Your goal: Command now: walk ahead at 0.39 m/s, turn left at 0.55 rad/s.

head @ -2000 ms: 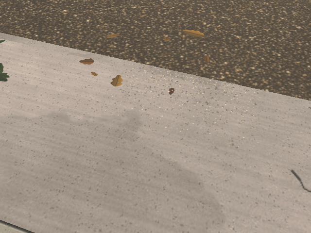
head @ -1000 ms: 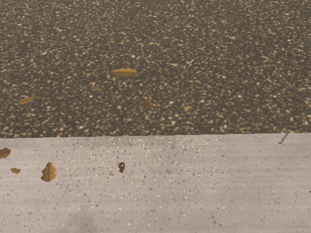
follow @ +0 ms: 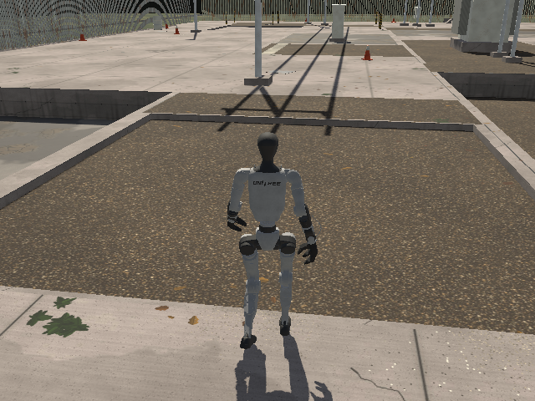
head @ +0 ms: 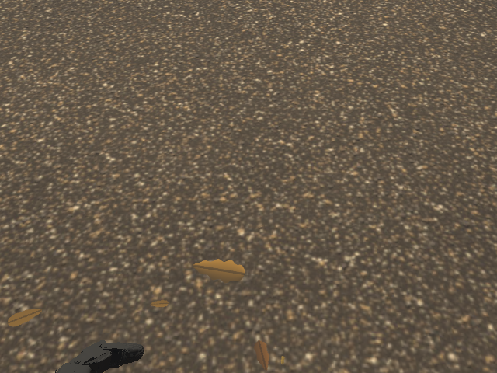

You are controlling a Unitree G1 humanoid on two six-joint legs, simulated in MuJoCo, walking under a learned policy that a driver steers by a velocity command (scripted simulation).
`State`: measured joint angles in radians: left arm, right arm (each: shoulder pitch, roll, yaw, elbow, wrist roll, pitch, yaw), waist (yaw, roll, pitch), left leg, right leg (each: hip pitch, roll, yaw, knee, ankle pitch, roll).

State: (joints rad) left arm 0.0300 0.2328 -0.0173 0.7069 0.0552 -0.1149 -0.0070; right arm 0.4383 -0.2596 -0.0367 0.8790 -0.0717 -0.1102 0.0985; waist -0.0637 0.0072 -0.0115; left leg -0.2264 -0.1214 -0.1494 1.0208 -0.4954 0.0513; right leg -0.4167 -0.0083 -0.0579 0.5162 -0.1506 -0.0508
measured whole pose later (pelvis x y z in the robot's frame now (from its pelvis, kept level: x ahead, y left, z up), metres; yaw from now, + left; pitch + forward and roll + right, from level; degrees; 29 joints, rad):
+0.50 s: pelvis +0.14 +0.03 +0.00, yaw +5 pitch +1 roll +0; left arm 0.17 0.27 0.04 0.77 0.05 -0.09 -0.02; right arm 0.15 -0.27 -0.05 0.71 -0.02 -0.09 0.01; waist 0.00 -0.01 0.04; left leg -0.36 0.03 0.09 0.54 -0.21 0.04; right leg -0.41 -0.06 -0.05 0.99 -0.64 0.07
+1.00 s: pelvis +0.15 -0.02 +0.02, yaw -12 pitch +2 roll +2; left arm 0.29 0.29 0.07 0.67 0.04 -0.11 -0.06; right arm 0.15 -0.31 -0.06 0.68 -0.05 -0.02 -0.04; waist 0.00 0.00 0.01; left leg -0.50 0.02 -0.04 1.04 -0.35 -0.14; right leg -0.21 0.09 0.08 0.37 -0.19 -0.10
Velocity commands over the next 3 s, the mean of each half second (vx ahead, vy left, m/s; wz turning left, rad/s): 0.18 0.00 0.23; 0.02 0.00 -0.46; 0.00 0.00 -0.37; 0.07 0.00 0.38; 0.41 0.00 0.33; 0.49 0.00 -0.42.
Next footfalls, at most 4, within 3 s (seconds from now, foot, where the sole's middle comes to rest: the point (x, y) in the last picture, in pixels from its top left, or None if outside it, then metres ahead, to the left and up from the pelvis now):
0.32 left None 0.21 0.15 -0.77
0.68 right None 0.17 -0.09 -0.77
1.32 left None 0.19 0.13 -0.77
1.62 right None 0.06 -0.07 -0.77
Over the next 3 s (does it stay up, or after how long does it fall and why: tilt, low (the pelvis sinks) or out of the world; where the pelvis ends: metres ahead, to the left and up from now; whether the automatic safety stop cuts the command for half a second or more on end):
stays up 0.62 0.15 -0.11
